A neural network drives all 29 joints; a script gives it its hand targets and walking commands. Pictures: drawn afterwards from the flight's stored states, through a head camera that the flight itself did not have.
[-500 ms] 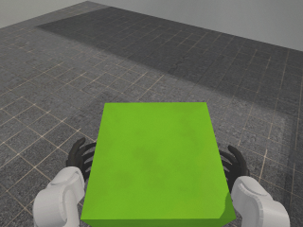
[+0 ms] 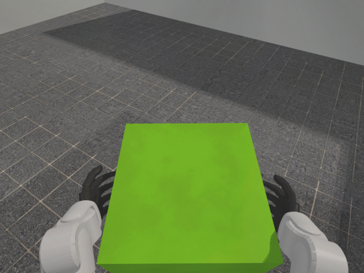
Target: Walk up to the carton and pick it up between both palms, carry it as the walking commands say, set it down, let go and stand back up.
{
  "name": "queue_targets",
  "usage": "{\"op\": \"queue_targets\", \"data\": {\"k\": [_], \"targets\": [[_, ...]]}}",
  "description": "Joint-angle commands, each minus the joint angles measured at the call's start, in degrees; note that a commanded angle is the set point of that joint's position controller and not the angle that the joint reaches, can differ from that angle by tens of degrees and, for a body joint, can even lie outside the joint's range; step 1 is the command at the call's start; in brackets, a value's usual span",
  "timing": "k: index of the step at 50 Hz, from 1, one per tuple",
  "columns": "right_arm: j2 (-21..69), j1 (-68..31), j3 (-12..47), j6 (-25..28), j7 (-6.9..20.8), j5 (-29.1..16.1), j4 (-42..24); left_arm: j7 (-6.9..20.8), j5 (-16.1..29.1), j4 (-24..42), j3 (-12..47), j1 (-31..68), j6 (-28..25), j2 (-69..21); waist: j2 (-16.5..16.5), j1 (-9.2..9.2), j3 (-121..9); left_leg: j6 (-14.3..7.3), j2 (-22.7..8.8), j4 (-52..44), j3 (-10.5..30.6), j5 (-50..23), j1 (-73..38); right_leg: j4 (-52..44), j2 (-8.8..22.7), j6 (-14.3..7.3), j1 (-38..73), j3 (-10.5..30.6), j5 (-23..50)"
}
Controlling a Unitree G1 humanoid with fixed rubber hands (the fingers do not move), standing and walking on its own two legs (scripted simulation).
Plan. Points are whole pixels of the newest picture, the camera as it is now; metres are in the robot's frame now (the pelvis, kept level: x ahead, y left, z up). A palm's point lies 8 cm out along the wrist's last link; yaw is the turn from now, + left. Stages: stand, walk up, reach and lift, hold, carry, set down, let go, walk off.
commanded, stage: carry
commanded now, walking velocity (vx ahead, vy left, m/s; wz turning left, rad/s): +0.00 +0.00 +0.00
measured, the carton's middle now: (187, 201) +0.28 +0.00 +0.03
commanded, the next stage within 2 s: hold in 0.26 s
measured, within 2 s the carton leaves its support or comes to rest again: neither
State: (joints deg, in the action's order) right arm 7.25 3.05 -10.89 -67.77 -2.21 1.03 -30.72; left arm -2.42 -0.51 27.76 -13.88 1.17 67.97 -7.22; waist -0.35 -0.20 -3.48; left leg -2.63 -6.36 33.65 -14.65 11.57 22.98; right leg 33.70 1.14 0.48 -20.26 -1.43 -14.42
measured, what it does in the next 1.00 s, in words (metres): stands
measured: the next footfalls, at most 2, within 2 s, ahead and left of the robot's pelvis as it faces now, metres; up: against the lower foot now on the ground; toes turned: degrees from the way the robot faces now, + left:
none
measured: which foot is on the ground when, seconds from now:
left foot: down 0.00-1.00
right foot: down 0.00-1.00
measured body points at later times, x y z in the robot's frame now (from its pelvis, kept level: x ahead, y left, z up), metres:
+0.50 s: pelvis -0.01 +0.00 +0.00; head +0.00 +0.00 +0.45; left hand +0.28 +0.19 +0.02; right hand +0.28 -0.18 +0.02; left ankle +0.07 +0.09 -0.73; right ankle +0.04 -0.13 -0.73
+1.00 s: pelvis +0.02 -0.03 +0.01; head +0.00 -0.04 +0.46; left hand +0.31 +0.16 +0.04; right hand +0.33 -0.20 +0.04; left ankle +0.07 +0.09 -0.73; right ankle +0.04 -0.13 -0.73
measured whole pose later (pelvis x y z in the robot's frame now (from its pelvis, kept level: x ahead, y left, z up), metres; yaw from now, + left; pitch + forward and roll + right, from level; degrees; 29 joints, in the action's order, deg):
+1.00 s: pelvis +0.02 -0.03 +0.01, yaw +0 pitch -3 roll +2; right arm 5.8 -17.7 -15.3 -38.8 3.7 14.4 18.7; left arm 0.2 -12.7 -14.2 -18.4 13.9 39.6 -4.2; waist 1.5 0.0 -0.3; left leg -2.4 -1.7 22.8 -9.5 7.7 11.7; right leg 29.9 0.3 -1.2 -11.7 0.2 -15.1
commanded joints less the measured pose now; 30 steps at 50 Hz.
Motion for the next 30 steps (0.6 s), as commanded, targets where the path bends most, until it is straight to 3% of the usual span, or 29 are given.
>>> {"op": "queue_targets", "data": {"k": [1, 2, 5, 6, 8, 9, 10, 11, 12, 13, 14, 15, 16, 17, 19, 20, 21, 22, 24, 25, 26, 27, 28, 29, 30], "targets": [[40.38, -28.97, 44.99, 1.48, 4.78, -16.03, -9.87, 6.16, 16.45, 11.45, 49.63, 24.52, -0.59, -40.21, -0.17, 0.46, -17.49, -0.15, -6.45, -9.61, 9.55, 4.68, -12.15, -8.80, 3.52, -3.34, 1.88, 3.54, 6.43], [41.04, -27.91, 45.32, 1.27, 4.79, -15.91, -9.09, 6.18, 16.64, 11.76, 49.59, 24.44, -0.61, -40.09, 1.67, 0.46, -17.91, -0.25, -6.04, -9.14, 9.17, 5.68, -12.69, -9.32, 3.71, -3.61, 1.98, 4.26, 6.64], [39.95, -27.48, 44.21, 1.09, 4.71, -15.23, -8.02, 5.97, 16.53, 12.16, 49.82, 25.69, -0.41, -39.53, -0.65, 0.27, -16.37, -0.35, -5.72, -9.52, 9.57, 6.06, -12.75, -9.57, 3.58, -3.51, 0.81, 4.58, 6.07], [38.09, -28.36, 42.54, 1.59, 4.61, -14.45, -5.62, 5.85, 15.08, 8.19, 47.68, 24.75, -0.72, -37.65, -0.22, 0.31, -17.29, -0.19, -6.06, -9.73, 9.62, 6.24, -12.08, -9.16, 3.43, -3.54, 1.92, 4.00, 5.92], [37.45, -28.55, 41.47, 2.18, 4.62, -13.49, -3.74, 5.91, 14.37, 6.47, 46.76, 25.31, -1.36, -37.00, 0.31, 0.42, -16.88, -0.19, -6.16, -10.92, 10.19, 9.34, -11.52, -9.06, 3.07, -3.25, 1.30, 3.57, 3.07], [40.41, -28.82, 44.64, 1.79, 4.61, -15.47, -8.31, 5.84, 15.93, 11.15, 49.42, 25.13, -1.18, -39.66, 0.30, 0.59, -16.21, -0.02, -5.79, -10.56, 9.69, 9.56, -11.81, -9.73, 3.37, -3.48, 0.75, 4.37, 2.84], [38.98, -26.93, 44.13, 1.57, 4.56, -14.96, -7.80, 5.72, 15.75, 11.07, 49.21, 23.93, -0.95, -38.30, -0.88, 0.53, -15.92, 0.09, -5.88, -11.06, 10.22, 10.35, -11.70, -9.49, 3.39, -3.63, 0.60, 4.25, 1.83], [35.36, -27.45, 39.78, 2.38, 4.55, -12.33, -0.41, 5.72, 12.88, 2.91, 44.79, 24.05, -1.67, -34.97, 0.40, 0.48, -16.20, -0.15, -6.63, -11.63, 10.47, 11.15, -11.27, -8.96, 3.09, -3.42, 1.30, 3.34, 2.54], [39.69, -28.31, 43.75, 2.05, 4.40, -14.62, -7.30, 5.75, 15.71, 10.26, 49.11, 25.52, -1.36, -38.93, 0.22, 0.44, -15.13, -0.02, -6.51, -11.33, 10.06, 10.74, -10.73, -9.61, 3.14, -3.50, 0.87, 3.58, 2.79], [38.11, -28.12, 43.74, 2.14, 4.21, -14.50, -7.85, 5.72, 15.13, 8.82, 48.12, 23.51, -1.36, -37.69, 1.57, 0.41, -16.37, 0.10, -6.18, -10.73, 9.80, 10.03, -10.96, -9.54, 3.21, -3.58, 1.75, 3.81, 3.73], [18.00, -30.42, 23.64, 9.82, 6.39, 5.60, 12.25, 5.54, -4.40, -11.29, 28.01, 23.08, -9.84, -17.59, 0.47, 4.71, 13.58, -1.12, 9.79, -11.67, 12.91, 19.58, -19.33, -15.55, -5.26, -4.97, -3.85, 4.65, -23.24], [4.92, -32.65, 12.16, 14.13, 6.51, 3.75, 32.36, 5.43, -3.93, -31.39, 17.55, 24.21, -13.67, 1.49, 2.85, 5.05, 14.22, -0.95, 9.12, -9.91, 13.21, 18.00, -20.27, -15.83, -4.69, -4.24, -5.56, 4.21, -24.78], [0.11, -37.39, 13.08, 20.55, 6.16, 3.25, 37.51, 4.41, -2.57, -34.93, 19.54, 28.90, -19.45, 4.68, 3.40, 5.46, 7.32, -1.34, 8.79, -9.96, 15.30, 18.00, -18.71, -12.94, -4.35, -5.01, -5.74, 3.75, -25.08], [4.13, -37.60, 17.89, 24.96, 6.39, 1.08, 28.55, 3.80, -1.64, -27.01, 23.56, 28.50, -23.10, -0.92, 5.08, 5.87, 0.03, -0.80, 8.66, -9.18, 17.55, 9.57, -22.15, -10.82, -4.07, -4.69, -6.61, 2.90, -18.70], [18.02, -34.22, 28.73, 29.00, 7.78, -4.71, 18.10, 5.34, 2.75, -16.66, 35.53, 27.67, -26.56, -16.70, 1.46, 5.35, -17.15, 1.44, 8.96, -8.42, 19.18, -13.32, -28.28, -8.75, -4.87, -2.63, 3.19, 2.24, 8.87], [21.13, -38.28, 30.03, 29.58, 9.73, -4.90, 23.02, 5.41, 3.33, -16.20, 35.27, 34.24, -26.49, -21.26, -0.75, 6.00, -23.04, 2.13, 9.10, -8.47, 19.48, -12.38, -33.21, -9.39, -5.85, -3.83, 2.87, 1.35, 5.71], [17.41, -45.39, 27.46, 30.26, 10.59, -4.67, 24.49, 5.53, 3.73, -18.04, 32.61, 41.75, -25.96, -21.25, -6.18, 5.43, -19.78, 2.04, 8.35, -10.16, 19.56, -1.80, -30.05, -9.44, -5.73, -5.13, 2.29, 0.34, -3.20], [17.33, -51.28, 27.25, 31.58, 11.39, -5.78, 22.14, 5.97, 4.12, -21.14, 33.35, 43.02, -26.85, -24.46, -6.93, 6.05, -20.96, 1.71, 6.60, -11.83, 21.22, 1.72, -26.17, -7.46, -6.68, -4.86, 5.56, -0.88, -3.81], [19.39, -53.64, 28.04, 32.94, 12.24, -6.34, 23.64, 6.67, 6.05, -21.37, 34.60, 47.35, -28.06, -26.58, -4.05, 4.38, -20.37, 1.13, 6.61, -11.10, 21.66, 1.46, -26.61, -7.66, -5.84, -4.97, 4.54, 0.61, -3.63], [22.30, -53.31, 28.75, 32.88, 13.09, -6.39, 24.39, 7.13, 6.95, -21.18, 36.35, 49.37, -28.38, -30.70, -1.25, 2.10, -22.49, 1.42, 6.31, -10.39, 22.37, -1.64, -30.27, -7.92, -5.72, -4.88, 2.83, 0.82, -2.52], [25.03, -54.13, 30.16, 32.77, 13.56, -6.97, 24.01, 7.82, 6.75, -24.16, 36.65, 46.71, -28.13, -32.70, -1.10, 3.53, -23.31, 1.28, 6.55, -9.86, 22.18, -3.60, -30.29, -7.91, -5.44, -4.69, 3.61, 1.41, -0.73], [27.94, -56.39, 31.51, 32.73, 14.17, -7.20, 24.23, 8.88, 7.23, -23.92, 37.81, 48.63, -28.14, -35.67, 0.21, 2.70, -23.90, 1.05, 7.01, -9.31, 21.98, -4.85, -30.67, -8.56, -5.72, -4.58, 3.88, 1.07, -0.44], [29.82, -55.22, 31.66, 32.19, 15.08, -7.20, 26.90, 9.21, 6.49, -24.45, 37.63, 48.67, -27.90, -36.76, -1.50, 2.79, -23.81, 1.43, 7.11, -9.42, 22.34, -3.34, -31.20, -8.36, -5.31, -4.92, 3.66, 1.92, -0.51], [32.01, -57.02, 30.64, 31.59, 15.86, -6.57, 30.69, 9.63, 5.87, -26.80, 36.66, 51.20, -27.63, -38.43, 0.32, 2.52, -22.39, 0.88, 6.63, -10.28, 23.20, 0.70, -29.10, -7.59, -5.54, -4.70, 3.97, 1.54, -2.16], [33.54, -57.74, 30.47, 31.45, 16.36, -6.61, 31.22, 10.52, 5.81, -28.89, 36.85, 50.30, -27.40, -40.43, -0.39, 2.64, -21.19, 0.55, 6.47, -10.85, 22.97, 0.59, -28.10, -7.75, -5.67, -4.46, 4.45, 1.81, -1.58]]}}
